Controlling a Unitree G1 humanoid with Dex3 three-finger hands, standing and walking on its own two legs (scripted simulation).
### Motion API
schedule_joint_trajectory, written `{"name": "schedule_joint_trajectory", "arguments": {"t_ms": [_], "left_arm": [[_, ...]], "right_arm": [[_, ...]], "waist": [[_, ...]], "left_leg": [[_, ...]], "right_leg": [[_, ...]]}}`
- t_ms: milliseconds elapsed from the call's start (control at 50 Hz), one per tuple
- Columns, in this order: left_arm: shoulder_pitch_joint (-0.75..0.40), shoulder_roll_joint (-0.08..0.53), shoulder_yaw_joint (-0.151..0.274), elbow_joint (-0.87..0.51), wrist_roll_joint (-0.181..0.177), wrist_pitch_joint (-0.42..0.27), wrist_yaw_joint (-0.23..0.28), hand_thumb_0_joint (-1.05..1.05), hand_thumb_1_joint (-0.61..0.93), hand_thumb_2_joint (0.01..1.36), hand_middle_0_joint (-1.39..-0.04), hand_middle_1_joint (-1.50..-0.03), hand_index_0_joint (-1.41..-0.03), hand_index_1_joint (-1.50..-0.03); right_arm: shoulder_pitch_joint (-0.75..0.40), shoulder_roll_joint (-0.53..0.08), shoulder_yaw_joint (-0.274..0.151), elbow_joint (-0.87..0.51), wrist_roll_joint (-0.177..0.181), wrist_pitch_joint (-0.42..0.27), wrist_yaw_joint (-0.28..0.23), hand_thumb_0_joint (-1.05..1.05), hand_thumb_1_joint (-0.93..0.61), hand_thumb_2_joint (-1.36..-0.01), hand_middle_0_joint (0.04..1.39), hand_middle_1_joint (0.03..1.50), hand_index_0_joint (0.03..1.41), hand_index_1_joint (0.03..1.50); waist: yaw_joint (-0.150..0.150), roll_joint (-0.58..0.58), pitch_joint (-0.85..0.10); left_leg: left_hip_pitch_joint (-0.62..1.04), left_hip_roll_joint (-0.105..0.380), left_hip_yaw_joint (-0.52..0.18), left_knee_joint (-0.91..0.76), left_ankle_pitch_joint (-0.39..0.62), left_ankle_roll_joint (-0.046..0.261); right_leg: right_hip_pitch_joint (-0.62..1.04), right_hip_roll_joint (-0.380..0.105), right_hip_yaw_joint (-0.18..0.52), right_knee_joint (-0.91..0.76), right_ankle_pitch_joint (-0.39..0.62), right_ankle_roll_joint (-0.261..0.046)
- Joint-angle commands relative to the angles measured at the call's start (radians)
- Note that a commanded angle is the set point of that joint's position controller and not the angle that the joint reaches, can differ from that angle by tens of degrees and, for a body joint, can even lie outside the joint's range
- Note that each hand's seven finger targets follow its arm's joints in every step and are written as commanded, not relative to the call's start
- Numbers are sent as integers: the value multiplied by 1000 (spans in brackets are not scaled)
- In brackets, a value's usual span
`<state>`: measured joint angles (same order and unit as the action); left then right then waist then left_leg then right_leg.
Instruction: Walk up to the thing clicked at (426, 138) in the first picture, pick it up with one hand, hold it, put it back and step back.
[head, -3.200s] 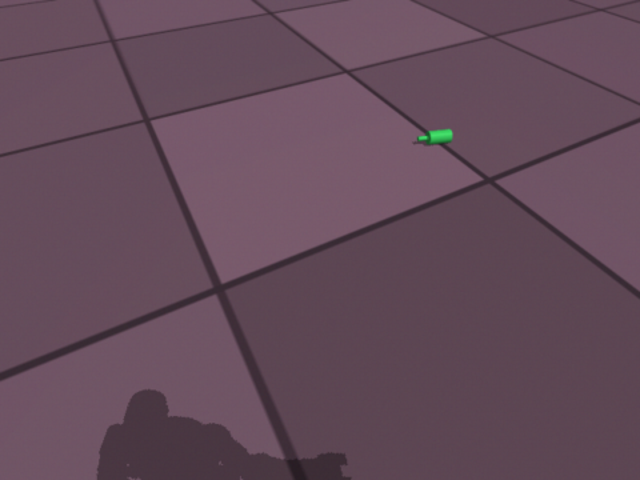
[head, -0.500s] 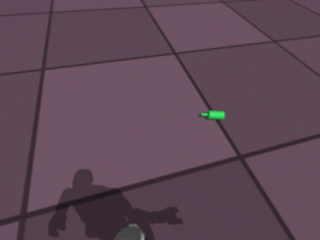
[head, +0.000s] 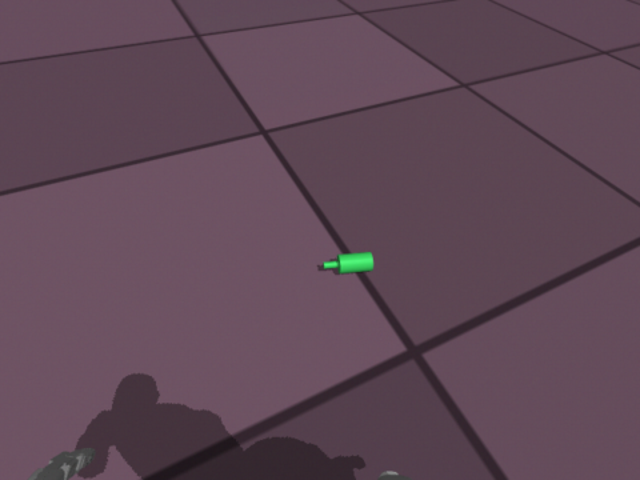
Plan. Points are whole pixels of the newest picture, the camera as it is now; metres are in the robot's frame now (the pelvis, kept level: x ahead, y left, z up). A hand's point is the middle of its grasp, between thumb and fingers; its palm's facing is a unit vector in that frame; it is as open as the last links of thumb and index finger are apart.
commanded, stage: walk up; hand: left
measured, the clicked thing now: (347, 263) +0.98 -0.16 -0.71
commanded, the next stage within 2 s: none
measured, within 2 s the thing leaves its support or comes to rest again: neither
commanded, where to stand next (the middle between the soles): +0.67 -0.55 m, yaw +8 degrees
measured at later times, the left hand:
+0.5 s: hand (220, 465) +0.19 +0.14 -0.16, palm faces +0.03 -0.96 -0.28, open 7.3 cm
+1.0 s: hand (333, 344) +0.35 -0.03 -0.11, palm faces +0.05 -0.92 -0.39, open 7.3 cm
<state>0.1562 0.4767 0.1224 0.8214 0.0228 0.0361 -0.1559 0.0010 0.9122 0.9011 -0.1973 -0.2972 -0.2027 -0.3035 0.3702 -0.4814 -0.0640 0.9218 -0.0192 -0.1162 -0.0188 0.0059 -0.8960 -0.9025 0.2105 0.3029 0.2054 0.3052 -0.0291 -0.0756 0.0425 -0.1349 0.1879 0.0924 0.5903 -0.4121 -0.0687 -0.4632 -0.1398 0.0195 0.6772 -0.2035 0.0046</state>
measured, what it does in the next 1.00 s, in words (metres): steps to the right: left foot, then right foot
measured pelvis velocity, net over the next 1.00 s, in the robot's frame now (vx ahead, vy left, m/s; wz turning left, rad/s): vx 0.30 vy -0.31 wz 0.03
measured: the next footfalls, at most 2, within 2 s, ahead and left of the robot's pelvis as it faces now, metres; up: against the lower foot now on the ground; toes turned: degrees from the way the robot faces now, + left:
left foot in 0.44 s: +0.28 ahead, -0.01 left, +0.00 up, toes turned +9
right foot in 0.82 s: +0.38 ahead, -0.43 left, +0.00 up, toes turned -3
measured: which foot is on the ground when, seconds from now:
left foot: down 0.00-0.02, up 0.04-0.42, down 0.44-0.84, up 0.86-1.00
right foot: down 0.00-0.46, up 0.48-0.80, down 0.82-1.00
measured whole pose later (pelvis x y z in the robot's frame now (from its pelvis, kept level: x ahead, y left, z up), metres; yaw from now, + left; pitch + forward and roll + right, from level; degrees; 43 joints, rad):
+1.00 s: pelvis +0.30 -0.31 +0.00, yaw +2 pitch -2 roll +1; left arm 0.28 0.41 0.09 0.81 0.03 0.01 -0.09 0.00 0.91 0.90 -0.20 -0.30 -0.21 -0.30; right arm 0.29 -0.48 -0.06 0.97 0.00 -0.06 -0.05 0.01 -0.90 -0.90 0.20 0.30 0.20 0.30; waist 0.05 0.02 0.05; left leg -0.51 0.07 0.01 1.17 -0.45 0.04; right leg -0.36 -0.05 -0.06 0.71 -0.32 -0.02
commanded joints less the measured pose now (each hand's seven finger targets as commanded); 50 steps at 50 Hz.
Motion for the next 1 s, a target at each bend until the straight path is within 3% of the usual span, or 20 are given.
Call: {"name": "schedule_joint_trajectory", "arguments": {"t_ms": [0, 20, 40, 100, 140, 280, 380, 400, 420, 440, 460, 540, 600, 740, 800, 820, 840, 880, 920, 980], "left_arm": [[272, 318, 111, 12, 29, -50, 53, 0, 900, 900, -200, -300, -200, -300], [229, 344, 104, -20, 11, -55, 66, 0, 900, 900, -200, -300, -200, -300], [169, 348, 101, -34, -7, -50, 75, 0, 900, 900, -200, -300, -200, -300], [44, 234, 58, -70, -5, -57, 90, 0, 900, 900, -200, -300, -200, -300], [51, 190, 47, -73, -2, -68, 89, 0, 900, 900, -200, -300, -200, -300], [101, 162, 30, -132, 16, -69, 82, 0, 900, 900, -200, -300, -200, -300], [66, 141, 11, -169, 14, -52, 76, 0, 900, 900, -200, -300, -200, -300], [93, 108, 1, -178, 14, -53, 78, 0, 900, 900, -200, -300, -200, -300], [153, 50, -8, -181, 20, -53, 79, 0, 900, 900, -200, -300, -200, -300], [170, 121, 12, -161, 25, -33, 85, 0, 900, 900, -200, -300, -200, -300], [171, 213, 34, -147, 28, -17, 90, 0, 900, 900, -200, -300, -200, -300], [136, 176, 42, -111, 18, -15, 77, 0, 900, 900, -200, -300, -200, -300], [174, 141, 35, -95, 13, 1, 54, 0, 900, 900, -200, -300, -200, -300], [65, 146, 50, -98, 10, 5, 25, 0, 900, 900, -200, -300, -200, -300], [219, 176, 73, -26, 20, -8, 39, 0, 900, 900, -200, -300, -200, -300], [308, 223, 93, 8, 31, -21, 51, 0, 900, 900, -200, -300, -200, -300], [347, 302, 103, -9, 42, -31, 67, 0, 900, 900, -200, -300, -200, -300], [187, 363, 100, -73, 13, -39, 84, 0, 900, 900, -200, -300, -200, -300], [132, 278, 71, -81, 6, -42, 96, 0, 900, 900, -200, -300, -200, -300], [98, 202, 45, -90, 9, -57, 100, 0, 900, 900, -200, -300, -200, -300]], "right_arm": [[15, -93, -13, -98, 10, 1, -32, 0, -900, -900, 200, 300, 200, 300], [-13, -149, -23, -109, 21, 8, -43, 0, -900, -900, 200, 300, 200, 300], [-41, -191, -34, -93, 13, 14, -53, 0, -900, -900, 200, 300, 200, 300], [-6, -203, -41, -19, 44, 17, -34, 0, -900, -900, 200, 300, 200, 300], [49, -193, -36, 7, 31, 14, -23, 0, -900, -900, 200, 300, 200, 300], [-50, -152, -28, -42, 18, 7, -12, 0, -900, -900, 200, 300, 200, 300], [138, -161, -54, -7, 14, -6, -33, 0, -900, -900, 200, 300, 200, 300], [209, -206, -70, -1, 8, -9, -45, 0, -900, -900, 200, 300, 200, 300], [247, -287, -94, -10, -3, -10, -58, 0, -900, -900, 200, 300, 200, 300], [200, -308, -99, -50, 6, -6, -69, 0, -900, -900, 200, 300, 200, 300], [122, -328, -106, -71, 37, -5, -75, 0, -900, -900, 200, 300, 200, 300], [33, -231, -65, -82, 20, -16, -66, 0, -900, -900, 200, 300, 200, 300], [-26, -256, -69, -87, 11, -24, -50, 0, -900, -900, 200, 300, 200, 300], [-74, -339, -96, -86, -6, -15, -34, 0, -900, -900, 200, 300, 200, 300], [-112, -282, -81, -86, -8, 9, -39, 0, -900, -900, 200, 300, 200, 300], [-68, -194, -52, -77, -12, 20, -42, 0, -900, -900, 200, 300, 200, 300], [-71, -100, -17, -100, -1, 23, -44, 0, -900, -900, 200, 300, 200, 300], [-78, -204, -47, -93, 14, 27, -68, 0, -900, -900, 200, 300, 200, 300], [-71, -217, -47, -36, 35, 23, -56, 0, -900, -900, 200, 300, 200, 300], [29, -199, -38, 14, 26, 13, -38, 0, -900, -900, 200, 300, 200, 300]], "waist": [[185, -368, -132], [169, -339, -117], [152, -287, -90], [62, -171, -25], [52, -137, -47], [93, -49, 11], [-27, 60, -48], [-64, 164, -82], [-55, 350, -144], [-33, 213, -128], [-22, 147, -76], [17, 87, 8], [54, 194, 33], [36, 289, -2], [128, 145, -68], [173, -87, -102], [208, -342, -45], [139, -288, 1], [94, -173, 33], [61, -152, 16]], "left_leg": [[-566, -155, 35, 575, -145, 118], [-690, -167, -18, 692, -157, 101], [-657, -107, -72, 733, -124, 105], [-506, -59, -119, 584, 36, 124], [-453, -75, -84, 508, 85, 110], [-398, -94, -35, 172, 132, 89], [74, -163, -3, -20, 297, 127], [198, -87, -113, -100, 229, 167], [340, 169, -525, -179, 132, 255], [252, 315, -792, -282, -22, 328], [186, 381, -838, -314, -95, 400], [-78, 155, -344, -261, 237, 287], [-172, 95, -176, -253, 209, 271], [-266, 88, -115, -230, -68, 242], [-367, 44, -38, 48, -81, 196], [-456, -36, 37, 334, -102, 170], [-676, -177, 31, 609, -216, 122], [-705, -119, -111, 709, -145, 109], [-616, -92, -151, 642, -40, 118], [-507, -95, -81, 493, 10, 114]], "right_leg": [[551, -108, 276, -297, -212, -94], [567, -216, 499, -409, -183, -170], [456, -244, 542, -454, -233, -194], [264, -97, 213, -388, -133, -137], [278, -61, 126, -343, 52, -186], [279, -116, 122, -380, 60, -231], [53, -24, 5, -101, 196, -149], [-32, 45, -58, 111, 189, -97], [-235, 148, -79, 348, -253, -40], [-289, 149, 50, 489, -348, -10], [-300, 93, 115, 599, -332, -11], [-157, 53, 132, 526, -191, 1], [-99, 29, 75, 406, -132, 12], [77, 23, -42, 92, -99, -9], [305, 86, -110, -14, -118, -19], [421, 86, -56, -101, -207, -31], [422, -100, 329, -319, -383, -89], [326, -236, 599, -483, -403, -209], [233, -148, 380, -391, -267, -170], [225, -84, 193, -306, -63, -228]]}}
